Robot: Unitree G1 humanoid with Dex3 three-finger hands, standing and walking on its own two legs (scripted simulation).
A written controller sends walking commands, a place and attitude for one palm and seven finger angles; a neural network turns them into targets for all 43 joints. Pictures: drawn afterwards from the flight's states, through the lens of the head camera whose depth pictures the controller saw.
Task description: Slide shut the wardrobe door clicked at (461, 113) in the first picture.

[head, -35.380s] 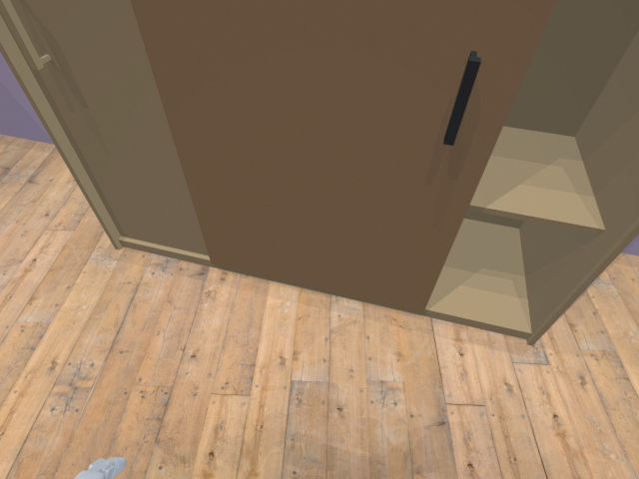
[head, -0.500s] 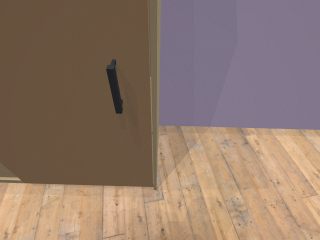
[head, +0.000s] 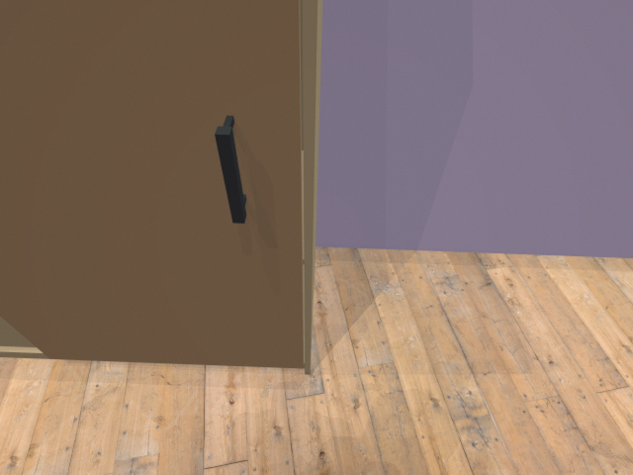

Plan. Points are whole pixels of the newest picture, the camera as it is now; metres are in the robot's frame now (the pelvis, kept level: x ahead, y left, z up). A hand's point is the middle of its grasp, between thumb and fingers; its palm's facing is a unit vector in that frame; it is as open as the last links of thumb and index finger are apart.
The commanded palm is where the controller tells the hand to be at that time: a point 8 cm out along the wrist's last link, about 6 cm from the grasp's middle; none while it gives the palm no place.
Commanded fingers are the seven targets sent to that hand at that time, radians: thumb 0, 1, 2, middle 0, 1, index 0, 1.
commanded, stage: look again from close up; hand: left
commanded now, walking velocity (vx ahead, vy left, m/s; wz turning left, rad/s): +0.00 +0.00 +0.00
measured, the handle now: (234, 172) +0.53 +0.18 +0.09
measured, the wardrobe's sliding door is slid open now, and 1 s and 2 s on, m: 0.00 0.00 0.00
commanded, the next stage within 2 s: raise the hand with hooked fingers in 0.18 s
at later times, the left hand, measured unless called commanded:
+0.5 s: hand (160, 442) +0.16 +0.20 -0.03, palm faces +0.20 -0.96 -0.18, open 7.5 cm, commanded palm +0.11 +0.23 -0.05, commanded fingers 0.00 0.62 0.78 -0.22 -0.48 -0.22 -0.48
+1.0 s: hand (151, 438) +0.16 +0.20 +0.01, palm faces +0.00 -1.00 -0.04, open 10.4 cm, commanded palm +0.13 +0.27 +0.01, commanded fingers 0.00 0.04 0.53 -0.26 -0.86 -0.26 -0.86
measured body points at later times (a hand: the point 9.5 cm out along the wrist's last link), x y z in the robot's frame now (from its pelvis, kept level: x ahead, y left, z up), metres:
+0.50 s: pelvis -0.02 +0.02 -0.02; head -0.01 -0.01 +0.43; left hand +0.15 +0.25 -0.01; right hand +0.09 -0.25 -0.13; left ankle +0.01 +0.14 -0.74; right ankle -0.06 -0.06 -0.74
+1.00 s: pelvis -0.06 +0.03 -0.07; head -0.02 +0.02 +0.38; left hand +0.15 +0.25 +0.01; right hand +0.13 -0.17 -0.15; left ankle +0.01 +0.14 -0.74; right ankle -0.06 -0.06 -0.74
